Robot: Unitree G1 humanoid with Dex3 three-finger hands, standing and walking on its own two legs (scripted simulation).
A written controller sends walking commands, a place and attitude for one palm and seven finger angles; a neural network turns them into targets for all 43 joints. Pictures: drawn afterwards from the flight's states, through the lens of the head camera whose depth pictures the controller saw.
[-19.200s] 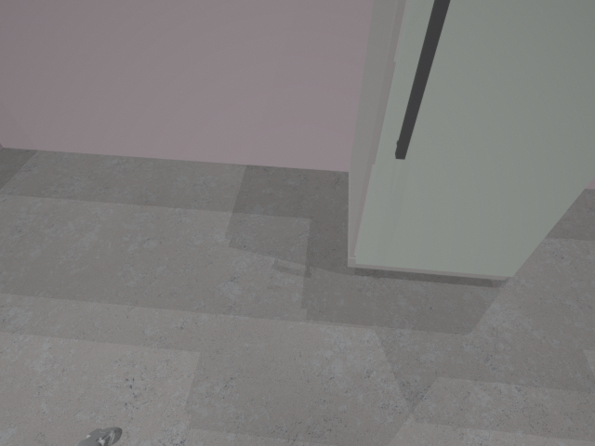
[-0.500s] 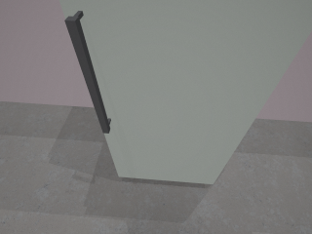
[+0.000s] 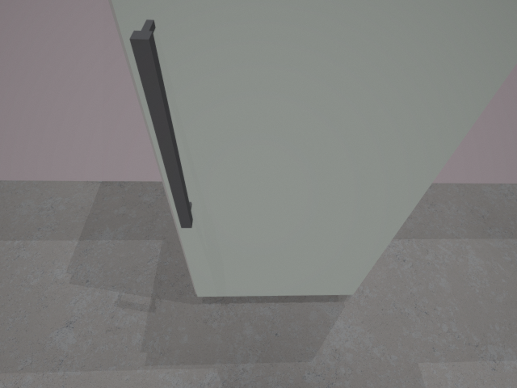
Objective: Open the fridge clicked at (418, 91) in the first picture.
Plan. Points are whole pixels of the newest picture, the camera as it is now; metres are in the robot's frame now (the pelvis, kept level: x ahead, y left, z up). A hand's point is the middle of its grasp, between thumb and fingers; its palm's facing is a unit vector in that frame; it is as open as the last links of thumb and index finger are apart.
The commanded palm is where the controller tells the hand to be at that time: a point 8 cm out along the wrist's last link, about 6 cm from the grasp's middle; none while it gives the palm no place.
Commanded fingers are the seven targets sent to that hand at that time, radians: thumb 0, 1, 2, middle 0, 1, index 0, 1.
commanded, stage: come to a stop and stand still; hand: left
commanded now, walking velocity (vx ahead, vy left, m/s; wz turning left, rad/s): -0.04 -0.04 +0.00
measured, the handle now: (172, 148) +0.49 +0.17 +0.09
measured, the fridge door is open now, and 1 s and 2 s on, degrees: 0 0 0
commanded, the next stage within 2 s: look again from close up in 1.56 s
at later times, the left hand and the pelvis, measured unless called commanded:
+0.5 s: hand out of the picture +0.03 +0.12 -0.17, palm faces +0.03 -0.97 -0.23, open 7.3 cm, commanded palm none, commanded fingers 0.00 0.90 0.90 -0.20 -0.30 -0.20 -0.30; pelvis +0.01 -0.07 +0.00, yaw +1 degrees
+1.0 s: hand out of the picture +0.03 +0.15 -0.17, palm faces +0.01 -0.96 -0.28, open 7.4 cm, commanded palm none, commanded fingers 0.00 0.90 0.90 -0.20 -0.30 -0.20 -0.30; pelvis +0.01 -0.06 -0.01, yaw +0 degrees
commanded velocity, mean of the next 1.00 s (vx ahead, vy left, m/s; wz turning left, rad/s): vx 0.00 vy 0.00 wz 0.00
